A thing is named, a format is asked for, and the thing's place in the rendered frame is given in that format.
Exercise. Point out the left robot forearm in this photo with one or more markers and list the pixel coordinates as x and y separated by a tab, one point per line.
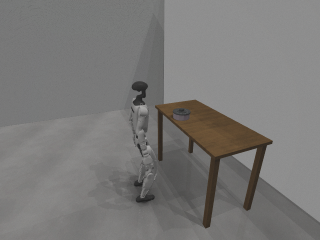
132	127

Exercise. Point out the table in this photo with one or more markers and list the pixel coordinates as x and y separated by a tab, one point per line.
219	136

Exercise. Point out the robot left hand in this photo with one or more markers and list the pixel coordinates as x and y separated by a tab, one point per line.
133	137

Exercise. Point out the robot left upper arm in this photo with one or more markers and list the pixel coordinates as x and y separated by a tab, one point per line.
130	113

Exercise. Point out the right robot forearm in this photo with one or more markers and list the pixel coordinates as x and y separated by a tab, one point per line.
141	139

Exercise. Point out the lid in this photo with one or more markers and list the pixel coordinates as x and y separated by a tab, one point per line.
181	113

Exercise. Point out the robot right upper arm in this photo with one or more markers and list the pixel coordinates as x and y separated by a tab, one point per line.
142	115

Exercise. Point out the robot right foot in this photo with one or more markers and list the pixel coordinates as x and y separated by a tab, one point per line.
148	197

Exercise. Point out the pot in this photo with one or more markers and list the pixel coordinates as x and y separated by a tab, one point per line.
181	117

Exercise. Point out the left robot thigh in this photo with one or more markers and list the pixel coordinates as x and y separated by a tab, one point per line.
148	144

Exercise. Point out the robot right hand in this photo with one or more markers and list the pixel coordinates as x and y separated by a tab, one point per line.
146	161

